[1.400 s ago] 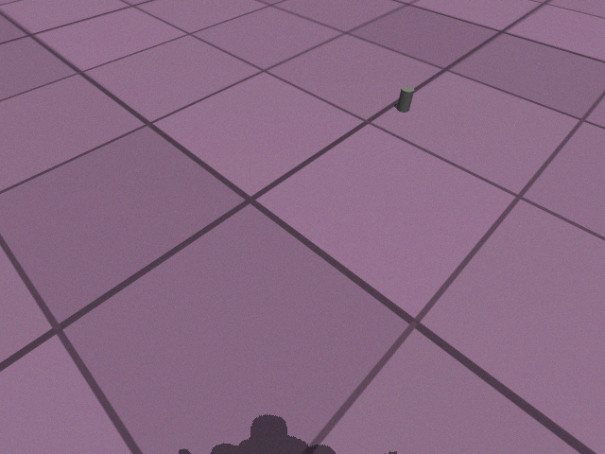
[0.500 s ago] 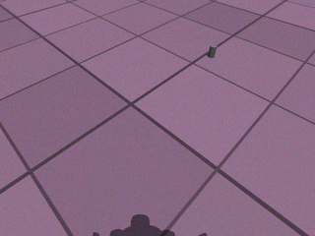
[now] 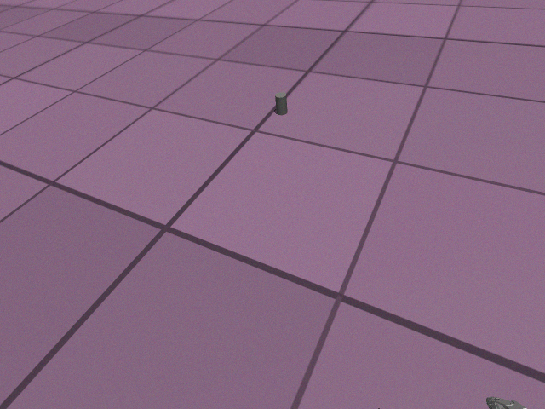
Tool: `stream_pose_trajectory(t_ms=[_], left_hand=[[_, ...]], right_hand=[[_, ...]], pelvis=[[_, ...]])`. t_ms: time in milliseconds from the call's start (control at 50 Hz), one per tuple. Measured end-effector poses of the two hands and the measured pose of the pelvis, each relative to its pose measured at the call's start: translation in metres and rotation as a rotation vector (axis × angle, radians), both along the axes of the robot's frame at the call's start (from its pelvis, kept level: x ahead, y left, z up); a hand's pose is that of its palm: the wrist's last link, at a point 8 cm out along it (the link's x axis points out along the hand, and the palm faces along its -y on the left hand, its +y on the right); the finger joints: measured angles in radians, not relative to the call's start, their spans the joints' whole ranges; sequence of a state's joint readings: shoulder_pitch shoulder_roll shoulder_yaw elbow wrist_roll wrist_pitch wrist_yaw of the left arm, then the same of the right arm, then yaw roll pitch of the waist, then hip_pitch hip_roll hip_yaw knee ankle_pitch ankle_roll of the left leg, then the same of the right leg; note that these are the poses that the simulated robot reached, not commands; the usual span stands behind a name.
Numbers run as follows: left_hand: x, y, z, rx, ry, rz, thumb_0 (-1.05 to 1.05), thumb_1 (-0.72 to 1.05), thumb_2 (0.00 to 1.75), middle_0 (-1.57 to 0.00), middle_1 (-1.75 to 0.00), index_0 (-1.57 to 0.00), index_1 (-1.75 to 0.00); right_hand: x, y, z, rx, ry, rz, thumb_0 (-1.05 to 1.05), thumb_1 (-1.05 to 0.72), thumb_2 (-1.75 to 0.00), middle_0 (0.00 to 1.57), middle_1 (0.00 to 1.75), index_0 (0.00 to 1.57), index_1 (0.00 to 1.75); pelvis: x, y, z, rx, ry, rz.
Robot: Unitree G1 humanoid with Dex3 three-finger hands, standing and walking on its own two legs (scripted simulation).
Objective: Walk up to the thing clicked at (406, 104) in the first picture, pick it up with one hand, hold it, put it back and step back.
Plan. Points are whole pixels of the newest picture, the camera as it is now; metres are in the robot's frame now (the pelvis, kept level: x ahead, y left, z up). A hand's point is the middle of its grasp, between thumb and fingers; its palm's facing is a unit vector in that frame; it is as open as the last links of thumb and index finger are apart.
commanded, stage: walk up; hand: left
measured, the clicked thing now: (281, 103) +2.15 +0.02 -0.70
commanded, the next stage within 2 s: none
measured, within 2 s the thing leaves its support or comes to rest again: neither
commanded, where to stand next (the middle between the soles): +1.89 +0.38 m, yaw -90 degrees
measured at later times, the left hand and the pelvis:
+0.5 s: hand (147, 295) +0.40 +0.30 -0.15, palm faces -0.35 -0.82 -0.44, open 7.4 cm; pelvis +0.29 +0.03 -0.02, yaw -21 degrees
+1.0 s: hand (233, 140) +0.90 +0.15 -0.12, palm faces -0.58 -0.63 -0.52, open 7.4 cm; pelvis +0.59 +0.02 -0.02, yaw -39 degrees
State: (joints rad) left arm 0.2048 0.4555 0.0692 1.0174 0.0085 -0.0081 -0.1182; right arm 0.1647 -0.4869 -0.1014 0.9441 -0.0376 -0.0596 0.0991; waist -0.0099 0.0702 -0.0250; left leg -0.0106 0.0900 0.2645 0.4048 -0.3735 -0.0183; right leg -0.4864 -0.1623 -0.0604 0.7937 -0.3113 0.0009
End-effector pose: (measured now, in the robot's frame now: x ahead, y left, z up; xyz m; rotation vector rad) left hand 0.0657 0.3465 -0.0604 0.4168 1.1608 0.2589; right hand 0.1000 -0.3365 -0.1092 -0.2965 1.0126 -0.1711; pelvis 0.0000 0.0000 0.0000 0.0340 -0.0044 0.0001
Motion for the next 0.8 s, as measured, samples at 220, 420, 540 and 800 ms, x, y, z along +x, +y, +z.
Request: stream_pose_trajectory(t_ms=[220, 420, 540, 800], left_hand=[[0.115, -0.039, -0.002, 0.073, -0.047, -0.092, 0.0, 0.9, 0.9, -0.21, -0.3, -0.2, -0.3], [0.24, -0.034, -0.024, -0.013, 0.093, -0.24, 0.01, 0.89, 0.9, -0.22, -0.3, -0.21, -0.3], [0.404, 0.007, -0.063, 0.053, 0.082, -0.399, 0.01, 0.89, 0.9, -0.22, -0.3, -0.21, -0.3], [0.695, -0.071, -0.003, 0.024, -0.069, -0.709, 0.0, 0.9, 0.9, -0.21, -0.3, -0.2, -0.3]], right_hand=[[0.104, -0.034, -0.012, 0.038, -0.072, -0.047, 0.02, -0.91, -0.9, 0.2, 0.3, 0.2, 0.3], [0.186, -0.001, 0.023, 0.037, -0.075, -0.128, 0.01, -0.9, -0.9, 0.2, 0.3, 0.21, 0.3], [0.212, 0.018, 0.014, -0.076, -0.056, -0.312, 0.01, -0.9, -0.9, 0.2, 0.3, 0.21, 0.3], [0.184, 0.104, 0.025, -0.001, 0.172, -0.713, 0.01, -0.9, -0.9, 0.2, 0.3, 0.21, 0.3]], pelvis=[[0.097, -0.024, -0.012, -0.064, -0.018, -0.149], [0.224, 0.006, 0.002, -0.071, 0.015, -0.317], [0.316, 0.042, -0.03, -0.066, 0.013, -0.394], [0.467, 0.056, 0.009, -0.025, 0.017, -0.566]])
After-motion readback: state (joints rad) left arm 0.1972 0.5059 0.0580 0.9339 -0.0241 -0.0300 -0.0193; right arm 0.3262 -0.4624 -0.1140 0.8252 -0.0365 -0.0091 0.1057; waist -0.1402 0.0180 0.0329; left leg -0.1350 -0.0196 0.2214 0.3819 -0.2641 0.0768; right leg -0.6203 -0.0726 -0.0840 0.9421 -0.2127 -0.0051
